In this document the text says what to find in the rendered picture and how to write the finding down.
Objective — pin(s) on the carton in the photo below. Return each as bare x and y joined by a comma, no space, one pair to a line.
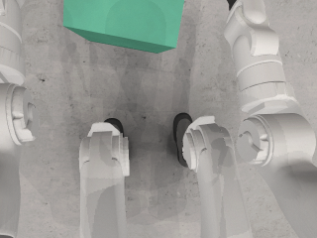
144,25

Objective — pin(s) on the robot right thigh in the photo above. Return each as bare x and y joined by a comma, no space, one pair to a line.
223,209

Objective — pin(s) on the robot left forearm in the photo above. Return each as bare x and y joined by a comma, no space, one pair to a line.
12,66

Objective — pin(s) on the robot right hand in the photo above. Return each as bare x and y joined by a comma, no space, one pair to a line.
231,3

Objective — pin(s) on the robot right forearm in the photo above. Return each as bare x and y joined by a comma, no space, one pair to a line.
258,65

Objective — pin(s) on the robot right upper arm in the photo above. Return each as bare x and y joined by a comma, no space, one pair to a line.
281,147

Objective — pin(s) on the robot right foot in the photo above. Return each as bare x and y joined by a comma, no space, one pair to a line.
180,124

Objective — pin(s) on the robot left upper arm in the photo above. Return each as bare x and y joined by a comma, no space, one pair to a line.
19,124

